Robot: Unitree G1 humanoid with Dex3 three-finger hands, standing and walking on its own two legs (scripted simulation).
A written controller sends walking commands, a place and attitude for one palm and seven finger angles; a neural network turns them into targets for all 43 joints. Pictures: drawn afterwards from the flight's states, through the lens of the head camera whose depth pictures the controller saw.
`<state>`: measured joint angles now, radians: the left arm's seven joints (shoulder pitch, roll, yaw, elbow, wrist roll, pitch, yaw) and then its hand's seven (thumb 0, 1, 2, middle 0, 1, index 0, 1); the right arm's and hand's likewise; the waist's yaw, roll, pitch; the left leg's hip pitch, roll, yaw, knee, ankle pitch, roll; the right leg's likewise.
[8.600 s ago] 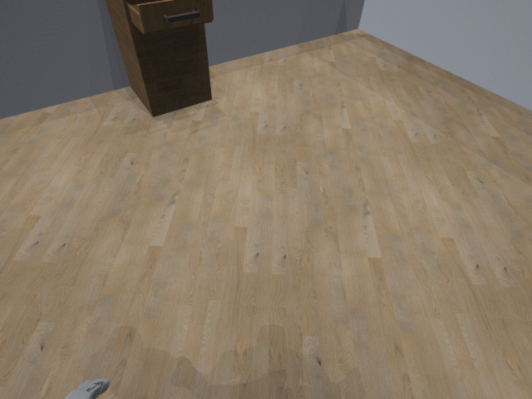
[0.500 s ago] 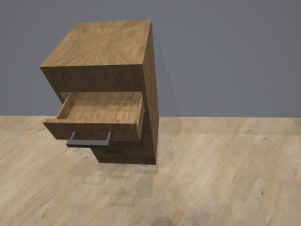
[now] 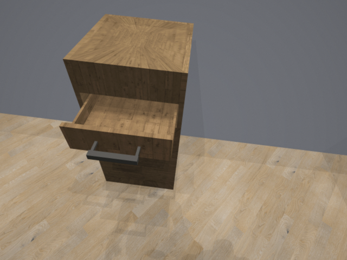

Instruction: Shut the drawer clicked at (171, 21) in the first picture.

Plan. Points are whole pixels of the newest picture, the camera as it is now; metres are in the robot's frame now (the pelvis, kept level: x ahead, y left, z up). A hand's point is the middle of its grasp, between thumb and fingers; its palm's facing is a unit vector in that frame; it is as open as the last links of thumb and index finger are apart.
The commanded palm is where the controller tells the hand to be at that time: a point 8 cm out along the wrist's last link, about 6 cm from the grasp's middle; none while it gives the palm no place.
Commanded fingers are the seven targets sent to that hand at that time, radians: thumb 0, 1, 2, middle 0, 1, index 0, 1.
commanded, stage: come to a stop and stand still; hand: left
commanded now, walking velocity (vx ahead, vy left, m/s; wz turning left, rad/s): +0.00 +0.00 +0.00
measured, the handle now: (114, 152) +0.47 +0.23 -0.13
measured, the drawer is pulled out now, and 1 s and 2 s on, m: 0.18 0.18 0.18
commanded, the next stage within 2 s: look again from close up in 0.48 s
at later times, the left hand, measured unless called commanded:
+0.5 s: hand out of the picture +0.06 +0.16 -0.18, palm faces +0.04 -0.98 -0.21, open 7.2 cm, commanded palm none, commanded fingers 0.00 0.90 0.90 -0.20 -0.30 -0.20 -0.30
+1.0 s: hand out of the picture -0.04 +0.18 -0.18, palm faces +0.02 -0.99 -0.17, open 7.4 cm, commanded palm none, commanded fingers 0.00 0.90 0.90 -0.20 -0.30 -0.20 -0.30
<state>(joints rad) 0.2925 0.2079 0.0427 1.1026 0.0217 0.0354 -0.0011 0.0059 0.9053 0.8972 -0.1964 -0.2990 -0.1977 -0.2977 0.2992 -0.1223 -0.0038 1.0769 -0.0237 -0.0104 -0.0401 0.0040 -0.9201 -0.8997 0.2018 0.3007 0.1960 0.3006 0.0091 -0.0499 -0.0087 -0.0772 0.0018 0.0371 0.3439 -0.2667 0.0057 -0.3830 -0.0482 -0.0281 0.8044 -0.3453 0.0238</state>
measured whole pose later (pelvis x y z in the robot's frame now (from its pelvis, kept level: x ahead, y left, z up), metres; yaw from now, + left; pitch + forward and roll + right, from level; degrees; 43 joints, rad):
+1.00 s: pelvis -0.01 +0.02 -0.01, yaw +0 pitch -2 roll +0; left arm 0.35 0.14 -0.02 1.10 0.02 0.01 0.02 0.00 0.90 0.90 -0.20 -0.30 -0.20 -0.30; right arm 0.33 -0.14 0.02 1.06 -0.02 -0.01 -0.02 0.00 -0.92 -0.90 0.20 0.30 0.19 0.30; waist 0.01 0.00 0.01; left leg -0.17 -0.03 0.09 0.48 -0.27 0.06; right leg -0.26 -0.06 -0.05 0.49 -0.19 0.02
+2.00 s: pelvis +0.03 +0.03 -0.01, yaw -2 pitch -2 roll +1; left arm 0.23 0.16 0.02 1.04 0.01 0.01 0.04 0.00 0.93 0.90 -0.20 -0.30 -0.20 -0.30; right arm 0.28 -0.13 0.00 1.11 -0.01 -0.01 -0.05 0.01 -0.92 -0.90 0.20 0.30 0.20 0.30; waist -0.01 0.01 0.06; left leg -0.10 -0.03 0.13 0.46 -0.33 0.06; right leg -0.27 -0.03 -0.03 0.53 -0.22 0.00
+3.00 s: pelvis +0.03 +0.02 -0.01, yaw +0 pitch -2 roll +0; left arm 0.30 0.14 -0.01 1.10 0.01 -0.02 0.04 0.01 0.92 0.90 -0.20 -0.30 -0.20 -0.30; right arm 0.36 -0.13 0.03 1.09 -0.01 -0.04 -0.03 0.01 -0.92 -0.90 0.20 0.30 0.19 0.30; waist -0.01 0.05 -0.01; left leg -0.10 -0.02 0.10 0.45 -0.32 0.04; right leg -0.25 -0.03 -0.07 0.50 -0.22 -0.01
